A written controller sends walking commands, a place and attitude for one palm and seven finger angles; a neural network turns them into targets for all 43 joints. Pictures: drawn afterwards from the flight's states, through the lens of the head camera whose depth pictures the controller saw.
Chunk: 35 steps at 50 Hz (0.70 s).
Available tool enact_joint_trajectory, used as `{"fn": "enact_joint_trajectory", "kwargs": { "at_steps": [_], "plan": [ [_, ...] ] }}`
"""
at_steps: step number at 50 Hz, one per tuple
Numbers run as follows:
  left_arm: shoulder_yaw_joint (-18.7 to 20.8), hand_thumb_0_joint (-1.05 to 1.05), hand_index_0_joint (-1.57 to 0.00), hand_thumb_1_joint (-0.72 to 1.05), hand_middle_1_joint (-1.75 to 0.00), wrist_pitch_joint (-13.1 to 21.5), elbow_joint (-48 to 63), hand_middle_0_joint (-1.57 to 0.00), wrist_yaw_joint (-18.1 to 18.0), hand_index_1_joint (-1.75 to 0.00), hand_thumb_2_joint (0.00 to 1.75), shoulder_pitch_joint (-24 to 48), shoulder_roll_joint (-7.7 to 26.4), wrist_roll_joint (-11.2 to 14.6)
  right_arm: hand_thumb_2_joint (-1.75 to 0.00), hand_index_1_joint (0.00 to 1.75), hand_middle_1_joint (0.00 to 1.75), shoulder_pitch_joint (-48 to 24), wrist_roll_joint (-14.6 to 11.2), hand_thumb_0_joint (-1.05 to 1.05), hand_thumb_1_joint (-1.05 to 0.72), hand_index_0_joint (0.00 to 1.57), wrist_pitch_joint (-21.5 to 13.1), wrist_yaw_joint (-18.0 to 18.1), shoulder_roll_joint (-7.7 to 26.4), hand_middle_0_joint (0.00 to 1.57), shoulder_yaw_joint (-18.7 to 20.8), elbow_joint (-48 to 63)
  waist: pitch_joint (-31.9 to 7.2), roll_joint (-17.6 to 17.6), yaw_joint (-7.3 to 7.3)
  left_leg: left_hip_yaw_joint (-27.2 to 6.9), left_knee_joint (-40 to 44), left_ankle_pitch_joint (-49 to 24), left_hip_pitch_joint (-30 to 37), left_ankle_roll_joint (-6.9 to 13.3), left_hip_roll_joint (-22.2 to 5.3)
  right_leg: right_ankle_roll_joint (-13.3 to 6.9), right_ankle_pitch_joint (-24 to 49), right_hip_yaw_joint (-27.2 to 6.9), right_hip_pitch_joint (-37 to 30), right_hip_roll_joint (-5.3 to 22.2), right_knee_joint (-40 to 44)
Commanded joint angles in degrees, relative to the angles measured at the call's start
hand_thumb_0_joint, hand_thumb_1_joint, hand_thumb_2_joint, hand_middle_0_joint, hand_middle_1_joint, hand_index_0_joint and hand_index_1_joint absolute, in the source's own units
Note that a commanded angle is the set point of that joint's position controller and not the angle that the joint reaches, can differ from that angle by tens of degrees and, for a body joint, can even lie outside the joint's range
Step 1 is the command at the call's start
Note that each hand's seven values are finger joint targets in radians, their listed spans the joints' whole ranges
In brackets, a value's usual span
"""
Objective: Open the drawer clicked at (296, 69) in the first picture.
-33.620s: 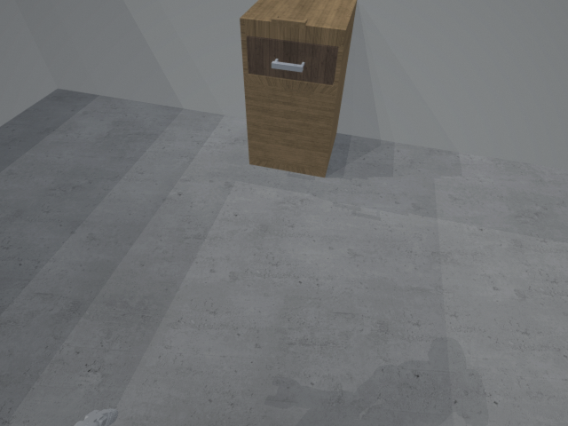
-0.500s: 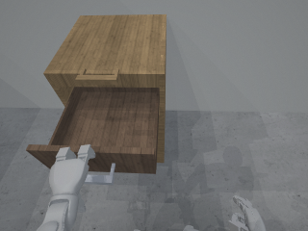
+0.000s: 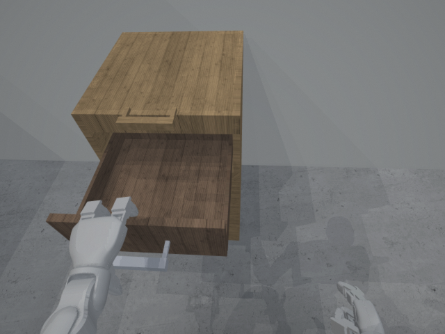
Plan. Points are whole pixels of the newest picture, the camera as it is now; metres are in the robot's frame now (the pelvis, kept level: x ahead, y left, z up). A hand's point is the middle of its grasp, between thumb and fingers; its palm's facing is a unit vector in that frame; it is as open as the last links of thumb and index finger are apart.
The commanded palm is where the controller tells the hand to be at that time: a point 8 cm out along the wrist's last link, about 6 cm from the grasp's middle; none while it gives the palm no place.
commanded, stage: lift the hand off the handle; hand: left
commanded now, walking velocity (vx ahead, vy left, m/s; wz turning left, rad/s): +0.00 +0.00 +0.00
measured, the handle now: (139, 253) +0.29 +0.23 -0.12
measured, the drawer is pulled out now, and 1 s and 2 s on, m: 0.27 0.27 0.27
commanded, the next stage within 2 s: draw the hand back to the body in 0.50 s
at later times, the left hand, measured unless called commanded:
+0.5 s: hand (105, 238) +0.27 +0.24 +0.03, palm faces +0.03 -0.09 -1.00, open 13.9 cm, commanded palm +0.24 +0.24 +0.08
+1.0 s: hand (84, 244) +0.24 +0.25 +0.06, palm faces +0.02 -0.10 -0.99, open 13.9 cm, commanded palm +0.21 +0.25 +0.12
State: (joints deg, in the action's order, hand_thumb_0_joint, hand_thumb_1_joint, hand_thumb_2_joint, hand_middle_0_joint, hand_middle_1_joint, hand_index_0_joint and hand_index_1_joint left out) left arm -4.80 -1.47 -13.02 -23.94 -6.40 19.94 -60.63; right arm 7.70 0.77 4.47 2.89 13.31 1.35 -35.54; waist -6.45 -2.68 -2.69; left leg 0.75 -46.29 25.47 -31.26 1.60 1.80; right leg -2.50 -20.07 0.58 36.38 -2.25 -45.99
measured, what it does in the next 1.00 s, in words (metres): stands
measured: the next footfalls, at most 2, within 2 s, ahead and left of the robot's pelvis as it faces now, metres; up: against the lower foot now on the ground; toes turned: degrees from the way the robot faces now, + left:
none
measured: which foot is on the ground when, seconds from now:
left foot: down 0.00-1.00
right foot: down 0.00-1.00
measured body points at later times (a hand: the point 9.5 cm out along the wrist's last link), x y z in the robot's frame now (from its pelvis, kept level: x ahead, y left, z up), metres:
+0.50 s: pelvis +0.01 +0.01 +0.01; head +0.04 -0.02 +0.46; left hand +0.26 +0.24 +0.08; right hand +0.21 -0.22 -0.09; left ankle -0.03 +0.10 -0.70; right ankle +0.03 -0.09 -0.70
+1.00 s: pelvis +0.02 +0.01 +0.02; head +0.04 -0.02 +0.47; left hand +0.23 +0.26 +0.11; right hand +0.23 -0.20 -0.08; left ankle -0.03 +0.10 -0.70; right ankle +0.03 -0.09 -0.70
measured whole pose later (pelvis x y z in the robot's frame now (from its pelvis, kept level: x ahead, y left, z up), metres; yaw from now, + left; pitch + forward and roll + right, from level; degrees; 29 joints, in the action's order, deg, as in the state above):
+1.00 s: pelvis +0.02 +0.01 +0.02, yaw +0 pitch +6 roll +0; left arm -3.0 -3.6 5.6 -14.8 -17.4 23.0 -56.0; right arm 7.3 0.0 4.6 0.8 13.5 0.2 -33.7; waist -4.7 -4.3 -5.1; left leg 0.7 -36.4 22.7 -19.8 2.3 2.2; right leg -1.7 -17.8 0.0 25.0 -1.9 -36.8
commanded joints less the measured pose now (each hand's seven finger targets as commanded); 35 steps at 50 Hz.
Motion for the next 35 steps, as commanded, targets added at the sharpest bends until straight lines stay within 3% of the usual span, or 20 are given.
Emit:
{"fn": "enact_joint_trajectory", "kwargs": {
  "at_steps": [1,7,8,9,13,14,15,18,21,23,24,27,32,35],
  "plan": [
    [6.3,0.00,-0.30,-0.50,-1.20,-0.1,12.0,-0.30,-1.8,-1.20,0.30,6.3,9.9,0.7,-0.90,0.30,0.30,-5.5,-0.1,0.00,-0.90,0.20,-2.6,0.5,6.3,0.20,2.3,8.4,-13.8,1.3,-0.18,-0.9,7.1,-17.7,4.0,-0.3,0.4,-0.2,15.2,-2.7,-14.6,0.6,7.0],
    [4.6,0.00,-0.30,-0.50,-1.20,-0.3,15.2,-0.30,-0.1,-1.20,0.30,4.2,8.3,1.4,-0.90,0.30,0.30,-6.1,0.0,0.00,-0.90,0.20,-2.8,0.1,6.4,0.20,2.1,9.1,-12.0,3.3,-0.16,-0.9,8.6,-18.4,5.2,-0.1,0.1,0.1,15.4,-2.4,-15.4,0.8,8.4],
    [6.0,0.00,-0.30,-0.50,-1.20,-0.2,15.4,-0.30,-0.1,-1.20,0.30,4.9,10.0,1.2,-0.90,0.30,0.30,-6.1,-0.1,0.00,-0.90,0.20,-2.8,0.1,6.5,0.20,2.2,8.9,-11.9,3.4,-0.27,-1.2,8.9,-18.5,5.4,-0.2,0.0,0.0,15.1,-2.5,-15.5,0.7,8.4],
    [5.6,0.00,-0.30,-0.50,-1.20,-0.1,16.5,-0.30,0.2,-1.20,0.30,5.3,9.8,1.2,-0.90,0.30,0.30,-6.5,0.0,0.00,-0.90,0.20,-2.7,0.0,6.6,0.20,2.2,9.1,-11.7,1.4,-0.34,-1.2,9.3,-19.2,6.4,-0.4,0.0,-0.2,15.1,-2.4,-15.3,0.6,8.7],
    [6.3,0.00,-0.30,-0.50,-1.20,0.3,17.7,-0.30,0.2,-1.20,0.30,5.3,10.4,0.9,-0.90,0.30,0.30,-6.4,0.1,0.00,-0.90,0.20,-2.9,-0.1,6.3,0.20,2.1,9.0,-11.5,2.0,-0.68,-1.2,9.7,-19.2,7.3,-0.3,0.0,-0.2,14.7,-2.1,-15.7,0.7,9.1],
    [6.8,0.00,-0.30,-0.50,-1.20,0.3,18.6,-0.30,0.2,-1.20,0.30,5.9,11.3,0.6,-0.90,0.30,0.30,-6.8,0.1,0.00,-0.90,0.20,-2.8,-0.1,6.4,0.20,2.1,9.1,-12.0,0.2,-0.77,-1.4,10.1,-20.0,8.2,-0.6,-0.2,-0.5,14.6,-2.3,-15.6,0.6,9.2],
    [5.4,0.00,-0.30,-0.50,-1.20,0.2,19.3,-0.30,0.2,-1.20,0.30,6.1,9.9,0.6,-0.90,0.30,0.30,-6.6,0.2,0.00,-0.90,0.20,-2.9,-0.2,6.1,0.20,1.9,9.3,-12.2,0.1,-0.77,-1.3,10.1,-20.4,8.7,-0.6,-0.2,-0.3,14.6,-1.8,-15.5,0.8,9.1],
    [5.4,0.00,-0.30,-0.50,-1.20,-0.2,18.3,-0.30,0.6,-1.20,0.30,7.9,10.0,1.0,-0.90,0.30,0.30,-6.8,-0.1,0.00,-0.90,0.20,-2.9,-0.2,6.2,0.20,2.0,8.7,-10.7,1.3,-0.26,-1.4,10.5,-20.0,8.7,-0.6,-0.2,-0.3,14.3,-1.7,-15.3,0.6,9.7],
    [5.2,0.00,-0.30,-0.50,-1.20,-0.8,18.7,-0.30,1.5,-1.20,0.30,5.0,9.7,1.7,-0.90,0.30,0.30,-7.1,-0.3,0.00,-0.90,0.20,-3.0,-0.4,6.1,0.20,2.1,9.1,-11.8,1.2,-1.04,-1.3,11.1,-21.0,9.6,-0.7,-0.3,-0.3,15.3,-1.6,-17.1,0.8,10.0],
    [4.3,0.00,-0.30,-0.50,-1.20,-1.3,16.5,-0.30,2.5,-1.20,0.30,5.3,8.8,1.9,-0.90,0.30,0.30,-7.1,-0.4,0.00,-0.90,0.20,-2.8,-0.4,6.2,0.20,1.8,8.9,-9.6,3.5,-0.47,-1.2,11.2,-20.1,8.6,-0.5,-0.3,0.0,15.4,-1.6,-16.5,0.7,10.5],
    [5.5,0.00,-0.30,-0.50,-1.20,-1.5,15.1,-0.30,3.0,-1.20,0.30,5.1,10.0,2.0,-0.90,0.30,0.30,-7.1,-0.5,0.00,-0.90,0.20,-2.6,-0.4,6.5,0.20,1.7,8.8,-9.5,5.0,-0.55,-1.1,11.6,-19.9,8.1,-0.5,-0.3,0.0,15.8,-1.9,-17.2,0.6,10.9],
    [4.9,0.00,-0.30,-0.50,-1.20,-1.0,16.2,-0.30,3.9,-1.20,0.30,3.6,9.6,1.9,-0.90,0.30,0.30,-7.2,-0.4,0.00,-0.90,0.20,-2.8,-0.5,6.4,0.20,1.4,9.5,-10.0,4.1,-1.30,-0.9,11.7,-20.5,7.9,-0.4,0.0,0.1,17.2,-2.0,-18.4,0.9,10.6],
    [7.1,0.00,-0.30,-0.50,-1.20,1.5,22.6,-0.30,3.8,-1.20,0.30,4.8,12.1,1.8,-0.90,0.30,0.30,-7.2,0.2,0.00,-0.90,0.20,-3.0,-0.3,5.9,0.20,1.5,9.9,-13.1,-0.3,-1.59,-1.0,11.4,-22.2,10.4,-0.2,0.0,-0.3,17.9,-2.6,-19.3,1.1,10.7],
    [8.6,0.00,-0.30,-0.50,-1.20,2.7,26.1,-0.30,2.9,-1.20,0.30,3.7,13.3,1.7,-0.90,0.30,0.30,-7.2,0.5,0.00,-0.90,0.20,-3.3,-0.5,5.6,0.20,1.5,10.0,-12.8,-2.3,-1.76,-1.3,11.6,-24.2,12.0,-0.6,-0.4,-0.6,17.3,-2.4,-18.3,1.0,10.8]
  ]
}}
